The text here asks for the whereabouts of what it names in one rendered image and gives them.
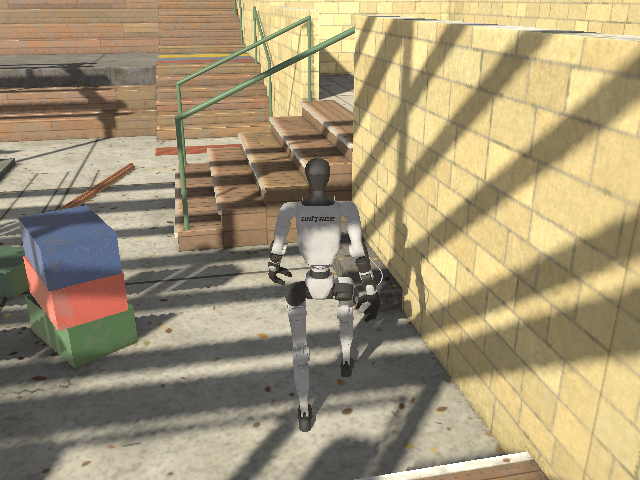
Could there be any robot right shin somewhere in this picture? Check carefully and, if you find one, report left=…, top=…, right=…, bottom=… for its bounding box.
left=339, top=305, right=354, bottom=365

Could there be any right robot upper arm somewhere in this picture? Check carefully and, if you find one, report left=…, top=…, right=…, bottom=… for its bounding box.
left=339, top=201, right=365, bottom=258

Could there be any robot right hand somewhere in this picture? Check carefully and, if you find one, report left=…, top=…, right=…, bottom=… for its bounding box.
left=356, top=292, right=380, bottom=322

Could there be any right robot thigh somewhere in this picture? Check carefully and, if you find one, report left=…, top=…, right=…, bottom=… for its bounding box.
left=333, top=277, right=354, bottom=322

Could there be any left robot upper arm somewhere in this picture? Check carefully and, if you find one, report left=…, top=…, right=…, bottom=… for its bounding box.
left=271, top=202, right=298, bottom=255

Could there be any robot left forearm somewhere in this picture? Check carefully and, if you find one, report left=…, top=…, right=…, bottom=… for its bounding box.
left=268, top=240, right=283, bottom=272

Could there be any robot right forearm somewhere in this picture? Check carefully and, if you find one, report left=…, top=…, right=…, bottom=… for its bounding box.
left=355, top=242, right=378, bottom=295

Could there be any robot left hand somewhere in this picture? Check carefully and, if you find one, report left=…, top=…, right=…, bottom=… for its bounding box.
left=268, top=266, right=292, bottom=285

